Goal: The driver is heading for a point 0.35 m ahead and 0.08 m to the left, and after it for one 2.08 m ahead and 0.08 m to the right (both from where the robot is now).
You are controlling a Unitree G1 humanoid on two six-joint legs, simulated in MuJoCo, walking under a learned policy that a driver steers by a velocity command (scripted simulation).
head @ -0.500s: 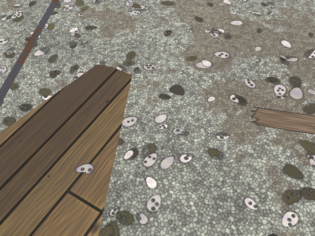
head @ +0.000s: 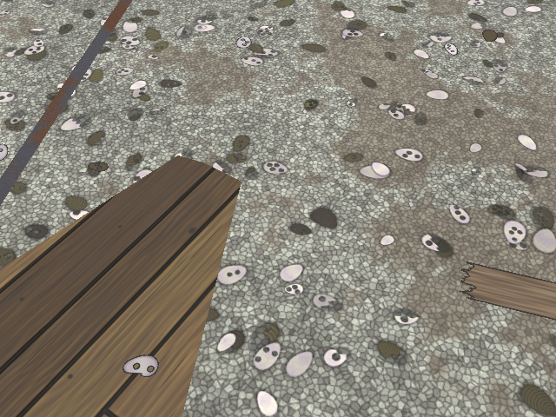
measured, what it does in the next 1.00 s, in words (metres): stands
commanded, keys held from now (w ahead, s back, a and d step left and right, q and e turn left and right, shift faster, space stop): no key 0.98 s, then w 0.02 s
